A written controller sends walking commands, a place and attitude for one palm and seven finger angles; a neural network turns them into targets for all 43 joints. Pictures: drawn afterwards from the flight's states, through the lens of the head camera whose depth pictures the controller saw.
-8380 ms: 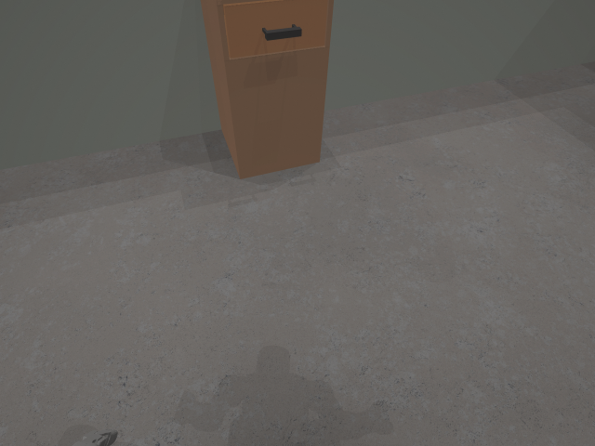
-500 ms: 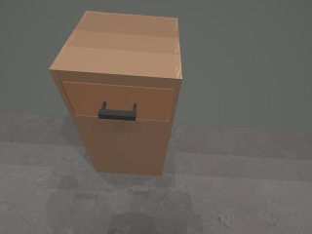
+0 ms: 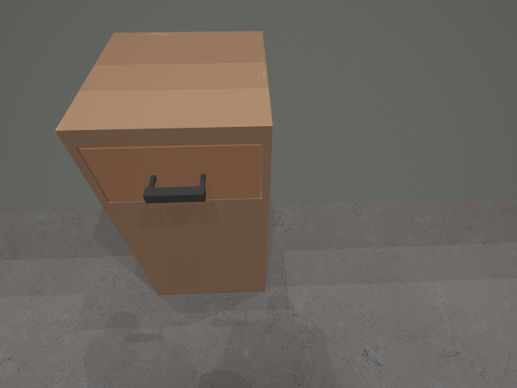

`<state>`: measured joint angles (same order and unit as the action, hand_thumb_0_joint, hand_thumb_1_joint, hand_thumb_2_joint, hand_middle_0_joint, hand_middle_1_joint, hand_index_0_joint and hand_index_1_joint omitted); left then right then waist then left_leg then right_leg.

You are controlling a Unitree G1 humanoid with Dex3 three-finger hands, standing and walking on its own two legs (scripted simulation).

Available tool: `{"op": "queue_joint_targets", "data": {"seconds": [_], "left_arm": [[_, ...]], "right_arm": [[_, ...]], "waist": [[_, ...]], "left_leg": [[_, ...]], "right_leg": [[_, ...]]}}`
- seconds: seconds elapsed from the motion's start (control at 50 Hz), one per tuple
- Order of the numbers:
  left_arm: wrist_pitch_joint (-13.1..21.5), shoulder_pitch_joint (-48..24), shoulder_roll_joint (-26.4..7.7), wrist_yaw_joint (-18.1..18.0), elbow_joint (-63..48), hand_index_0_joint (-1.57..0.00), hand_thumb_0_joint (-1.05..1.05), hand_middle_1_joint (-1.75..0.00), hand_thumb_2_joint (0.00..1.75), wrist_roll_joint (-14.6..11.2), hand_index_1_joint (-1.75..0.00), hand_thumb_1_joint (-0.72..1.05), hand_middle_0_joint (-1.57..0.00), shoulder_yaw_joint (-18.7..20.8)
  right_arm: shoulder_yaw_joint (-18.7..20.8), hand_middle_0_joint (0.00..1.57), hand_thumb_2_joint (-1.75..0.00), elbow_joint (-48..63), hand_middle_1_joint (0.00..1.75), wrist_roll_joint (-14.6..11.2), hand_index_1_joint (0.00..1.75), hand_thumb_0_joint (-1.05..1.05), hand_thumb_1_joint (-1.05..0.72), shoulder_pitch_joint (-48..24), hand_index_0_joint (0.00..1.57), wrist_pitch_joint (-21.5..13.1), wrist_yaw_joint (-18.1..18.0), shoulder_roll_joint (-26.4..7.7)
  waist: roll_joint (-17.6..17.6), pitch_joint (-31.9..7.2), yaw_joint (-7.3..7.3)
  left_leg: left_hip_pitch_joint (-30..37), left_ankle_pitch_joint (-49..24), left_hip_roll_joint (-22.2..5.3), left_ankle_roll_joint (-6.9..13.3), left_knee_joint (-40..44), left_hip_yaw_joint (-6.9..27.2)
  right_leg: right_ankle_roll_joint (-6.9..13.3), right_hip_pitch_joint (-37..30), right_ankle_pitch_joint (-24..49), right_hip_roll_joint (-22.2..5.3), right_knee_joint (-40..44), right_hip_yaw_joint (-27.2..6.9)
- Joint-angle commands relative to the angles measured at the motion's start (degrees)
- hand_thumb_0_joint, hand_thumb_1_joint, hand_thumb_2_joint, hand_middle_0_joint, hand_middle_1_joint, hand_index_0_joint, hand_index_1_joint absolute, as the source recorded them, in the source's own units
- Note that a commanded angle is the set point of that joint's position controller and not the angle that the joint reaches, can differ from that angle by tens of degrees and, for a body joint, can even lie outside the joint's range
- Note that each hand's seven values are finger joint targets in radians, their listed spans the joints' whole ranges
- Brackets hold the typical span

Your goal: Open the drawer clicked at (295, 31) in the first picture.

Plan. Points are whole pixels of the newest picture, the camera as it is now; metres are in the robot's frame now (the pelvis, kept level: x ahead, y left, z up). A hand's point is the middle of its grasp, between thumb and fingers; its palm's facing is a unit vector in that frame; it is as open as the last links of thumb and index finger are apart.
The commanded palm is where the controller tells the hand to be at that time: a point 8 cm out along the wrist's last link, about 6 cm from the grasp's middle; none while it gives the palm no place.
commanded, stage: look again from close up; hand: left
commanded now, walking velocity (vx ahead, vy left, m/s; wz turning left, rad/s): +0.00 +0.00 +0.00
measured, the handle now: (176, 186) +0.54 +0.21 -0.07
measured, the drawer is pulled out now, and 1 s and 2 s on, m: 0.00 0.00 0.00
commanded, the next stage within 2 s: raise the hand with hooked fingers in 0.36 s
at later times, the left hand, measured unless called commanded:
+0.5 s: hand out of the picture +0.04 +0.18 -0.17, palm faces -0.05 -0.97 -0.22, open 7.4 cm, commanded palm +0.12 +0.23 -0.06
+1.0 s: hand (116, 366) +0.17 +0.23 -0.06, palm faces +0.07 -0.06 -1.00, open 9.3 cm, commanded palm +0.17 +0.23 +0.00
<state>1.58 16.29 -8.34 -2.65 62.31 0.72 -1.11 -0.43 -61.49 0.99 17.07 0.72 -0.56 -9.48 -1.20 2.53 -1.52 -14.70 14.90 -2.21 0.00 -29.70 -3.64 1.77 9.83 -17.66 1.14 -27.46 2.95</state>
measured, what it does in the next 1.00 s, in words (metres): lowers itself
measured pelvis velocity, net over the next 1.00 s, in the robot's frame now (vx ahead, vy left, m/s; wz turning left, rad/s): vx -0.02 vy -0.03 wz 0.04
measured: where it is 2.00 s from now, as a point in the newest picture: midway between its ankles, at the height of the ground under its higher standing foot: outside the picture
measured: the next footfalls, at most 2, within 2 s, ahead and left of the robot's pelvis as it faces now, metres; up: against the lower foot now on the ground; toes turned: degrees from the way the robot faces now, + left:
none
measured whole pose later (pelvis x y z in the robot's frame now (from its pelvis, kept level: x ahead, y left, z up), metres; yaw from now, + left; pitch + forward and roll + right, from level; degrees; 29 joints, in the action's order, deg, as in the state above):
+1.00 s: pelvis -0.02 -0.03 -0.06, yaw +2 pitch +12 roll +1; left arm 0.2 20.4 -19.0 -29.9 2.9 62.3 -3.7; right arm 2.2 -30.2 4.2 0.8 3.3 0.1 -13.3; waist -0.6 -7.8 6.4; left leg -43.5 23.6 -1.7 -1.1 -55.3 -1.2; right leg 3.9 39.9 -30.2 0.3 -58.1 3.8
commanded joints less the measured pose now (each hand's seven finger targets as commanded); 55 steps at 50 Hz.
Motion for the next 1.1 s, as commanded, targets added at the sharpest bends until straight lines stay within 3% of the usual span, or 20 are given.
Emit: {"op": "queue_joint_targets", "data": {"seconds": [0.0, 0.08, 0.42, 0.44, 0.46, 0.48, 0.5, 0.52, 0.54, 0.56, 0.58, 0.62, 0.64, 0.66, 0.7, 0.78, 0.86, 0.92, 1.0, 1.08], "left_arm": [[0.58, 0.92, -7.70, 0.13, -4.08, -0.20, 0.00, -0.30, 0.90, -0.23, -0.30, 0.90, -0.20, 1.23], [0.30, 2.36, -6.83, 0.31, -3.51, -0.20, 0.00, -0.30, 0.90, -0.44, -0.30, 0.90, -0.20, 1.05], [-0.20, 3.88, -6.33, 0.24, -1.36, -0.20, 0.00, -0.30, 0.90, -0.20, -0.30, 0.90, -0.20, 1.33], [0.85, 8.17, -7.98, -1.89, -0.06, -0.20, 0.00, -0.30, 0.90, 0.67, -0.30, 0.90, -0.20, 1.83], [9.84, -37.58, -28.75, -3.19, -86.79, -0.20, 0.00, -0.32, 0.89, 10.55, -0.32, 0.88, -0.20, 3.25], [5.77, -9.77, -23.46, -7.86, -72.64, -0.20, 0.00, -0.33, 0.88, 11.92, -0.33, 0.85, -0.20, 4.34], [-3.48, 4.79, -10.89, -11.22, -66.61, -0.21, 0.00, -0.34, 0.87, 11.15, -0.34, 0.83, -0.21, -1.91], [-5.89, 7.09, -2.96, -11.30, -61.96, -0.21, 0.00, -0.36, 0.86, 15.09, -0.36, 0.81, -0.21, -7.53], [-5.75, 0.42, -8.45, -12.86, -67.44, -0.21, 0.00, -0.37, 0.85, 20.29, -0.37, 0.78, -0.21, -5.70], [-5.50, 2.12, -11.72, -14.40, -65.68, -0.21, 0.00, -0.39, 0.84, 27.56, -0.39, 0.76, -0.21, -3.60], [-6.08, 9.09, -9.68, -15.52, -61.29, -0.21, 0.00, -0.40, 0.83, 33.38, -0.40, 0.74, -0.21, -5.45], [-6.15, 18.49, -10.00, -18.28, -60.05, -0.22, 0.00, -0.43, 0.81, 45.45, -0.43, 0.69, -0.22, -4.05], [-6.09, 22.08, -7.91, -19.35, -56.75, -0.22, 0.00, -0.45, 0.80, 50.21, -0.45, 0.67, -0.22, -5.40], [-5.12, 23.90, -5.75, -19.90, -55.89, -0.22, 0.00, -0.47, 0.79, 53.61, -0.47, 0.64, -0.22, -7.13], [-1.73, 22.67, -9.52, -21.47, -57.73, -0.22, 0.00, -0.50, 0.77, 58.65, -0.50, 0.60, -0.22, -3.94], [1.59, 10.98, -18.93, -27.61, -69.14, -0.23, 0.00, -0.55, 0.73, 65.57, -0.55, 0.50, -0.23, 4.12], [0.23, -7.06, -20.55, -32.15, -77.30, -0.24, 0.00, -0.62, 0.69, 63.64, -0.62, 0.41, -0.24, 5.85], [-0.27, -12.94, -20.93, -31.62, -77.39, -0.24, 0.00, -0.66, 0.66, 61.78, -0.66, 0.34, -0.24, 4.06], [-4.52, -11.03, -19.08, -25.81, -71.65, -0.25, 0.00, -0.72, 0.62, 58.29, -0.72, 0.25, -0.25, 0.62], [-7.00, -6.92, -20.70, -19.11, -69.25, -0.25, 0.00, -0.78, 0.58, 56.85, -0.78, 0.15, -0.25, 0.71]], "right_arm": [[0.15, 0.20, -0.90, 3.54, 0.30, 0.26, 0.30, 0.00, -0.90, 3.39, 0.20, -1.58, -0.10, -4.45], [-0.02, 0.20, -0.90, 3.02, 0.30, 0.05, 0.30, 0.00, -0.90, 3.58, 0.20, -2.02, -0.45, -5.09], [-0.01, 0.20, -0.90, -0.71, 0.30, -0.13, 0.30, 0.00, -0.90, 1.42, 0.20, -2.31, -1.21, -5.14], [1.01, 0.20, -0.90, 3.73, 0.30, -0.93, 0.30, 0.00, -0.90, -4.66, 0.20, -2.45, -0.84, -6.97], [1.71, 0.20, -0.90, 21.99, 0.30, -3.44, 0.30, 0.00, -0.90, -2.74, 0.20, -10.94, -3.24, -15.43], [1.81, 0.20, -0.90, 19.56, 0.30, -2.05, 0.30, 0.00, -0.90, -4.02, 0.20, -16.85, -5.48, -11.46], [2.70, 0.20, -0.90, 19.17, 0.30, -3.93, 0.30, 0.00, -0.90, -5.60, 0.20, -18.95, -5.73, -8.70], [2.43, 0.20, -0.90, 18.43, 0.30, -3.75, 0.30, 0.00, -0.90, -6.10, 0.20, -19.32, -5.50, -7.73], [3.24, 0.20, -0.90, 21.93, 0.30, -2.11, 0.30, 0.00, -0.90, -8.42, 0.20, -18.76, -4.37, -10.14], [3.76, 0.20, -0.90, 23.36, 0.30, -0.58, 0.30, 0.00, -0.90, -8.37, 0.20, -17.06, -3.97, -11.64], [3.86, 0.20, -0.90, 26.37, 0.30, 0.57, 0.30, 0.00, -0.90, -9.37, 0.20, -15.56, -3.45, -11.67], [5.02, 0.20, -0.90, 30.52, 0.30, 2.09, 0.30, 0.00, -0.90, -11.02, 0.20, -11.30, -1.22, -11.73], [5.32, 0.20, -0.90, 31.11, 0.30, 2.51, 0.30, 0.00, -0.90, -12.43, 0.20, -8.56, -0.05, -11.39], [5.38, 0.20, -0.90, 32.66, 0.30, 2.51, 0.30, 0.00, -0.90, -13.89, 0.20, -6.70, 1.15, -11.04], [5.19, 0.20, -0.90, 34.99, 0.30, 1.90, 0.30, 0.00, -0.90, -16.84, 0.20, -4.43, 2.89, -10.21], [4.53, 0.20, -0.90, 39.47, 0.30, 3.17, 0.30, 0.00, -0.90, -17.48, 0.20, -1.11, 3.56, -9.35], [4.94, 0.20, -0.90, 40.02, 0.30, 3.33, 0.30, 0.00, -0.90, -17.53, 0.20, 0.63, 1.63, -8.74], [4.40, 0.20, -0.90, 38.86, 0.30, 3.40, 0.30, 0.00, -0.90, -18.28, 0.20, 0.19, 0.10, -8.66], [3.19, 0.20, -0.90, 37.90, 0.30, 2.35, 0.30, 0.00, -0.90, -19.49, 0.20, 0.30, -1.15, -8.47], [2.11, 0.20, -0.90, 37.10, 0.30, 1.52, 0.30, 0.00, -0.90, -18.95, 0.20, 0.93, -1.99, -8.37]], "waist": [[-0.75, 1.25, 0.14], [2.77, -0.09, 1.04], [0.60, 0.38, 1.73], [4.85, 3.20, 3.68], [-12.42, -26.95, -1.43], [-24.49, -26.97, 3.03], [-18.69, -18.83, 0.82], [-11.76, -10.38, -0.14], [-4.84, -5.67, -0.09], [0.73, -8.24, -0.16], [6.38, -8.73, 1.02], [8.64, -16.26, 4.80], [14.38, -14.37, 5.85], [15.89, -12.28, 6.73], [14.34, -11.85, 8.79], [3.62, -21.18, 9.31], [-1.02, -25.07, 4.68], [-1.00, -23.46, 2.26], [2.24, -20.82, 2.03], [4.62, -19.67, 4.57]], "left_leg": [[-0.02, -1.80, -2.84, 1.92, 3.22, 4.61], [0.16, -5.70, -3.28, 2.23, 3.93, 4.75], [5.15, -14.26, -4.22, 2.41, 5.82, 4.09], [-0.41, -15.93, -4.45, 0.45, -7.25, 2.33], [15.93, -29.24, 1.72, 3.12, 2.35, 2.18], [25.08, -41.81, -1.26, 2.33, 4.07, 4.94], [19.21, -41.40, -2.23, 0.38, 6.65, 5.79], [13.31, -37.53, -2.50, 1.29, 5.70, 5.49], [6.15, -27.67, -1.67, 1.21, 2.07, 6.24], [1.58, -19.71, -0.36, 1.44, -1.70, 5.07], [-2.39, -14.23, 1.23, 1.81, -4.60, 4.60], [-5.02, -21.13, 2.23, 1.45, -8.04, 3.42], [-10.56, -19.52, 2.06, 0.88, -9.21, 3.31], [-14.61, -15.20, 2.35, 0.57, -10.26, 2.78], [-18.67, -10.02, 3.38, 0.45, -12.27, 1.89], [-17.26, -7.13, 5.18, 0.73, -17.59, 1.73], [-13.89, -2.00, 5.22, 1.82, -22.67, 2.85], [-14.38, -0.20, 5.29, 2.40, -24.05, 3.29], [-15.69, -0.73, 5.05, 2.80, -19.47, 2.88], [-14.16, -3.14, 5.01, 2.44, -13.81, 2.23]], "right_leg": [[2.31, 5.55, -1.59, -6.65, 5.39, -7.09], [1.57, 2.92, 4.07, -6.55, 3.95, -6.64], [0.25, 1.59, 13.31, -6.60, 3.91, -5.54], [-1.97, 3.15, 38.83, -10.54, 6.15, -10.31], [1.72, 0.00, 38.72, -3.98, -2.34, -9.97], [1.84, 6.71, 17.80, -1.99, -9.01, -3.16], [0.03, 14.33, 1.04, -0.44, -13.59, 1.60], [-0.65, 17.78, -1.64, -0.58, -12.52, 1.83], [-0.20, 18.98, -0.06, -1.14, -8.49, 1.13], [0.51, 19.37, 3.86, -0.68, -5.52, 0.69], [0.78, 19.61, 5.37, -0.32, -4.94, -0.43], [1.53, 16.27, 16.16, 0.65, -10.05, -2.48], [1.61, 18.75, 15.91, 1.14, -12.29, -3.07], [1.74, 20.41, 14.52, 1.00, -13.37, -3.69], [2.37, 20.72, 14.69, 0.39, -14.51, -7.42], [2.62, 25.17, 8.32, 0.05, -18.21, -11.05], [1.87, 30.48, 0.68, -0.79, -16.76, -13.12], [1.30, 29.99, 0.42, -0.96, -14.96, -13.58], [0.13, 22.09, 6.27, -0.95, -12.12, -11.04], [-0.59, 14.21, 11.59, -1.44, -9.37, -10.00]]}}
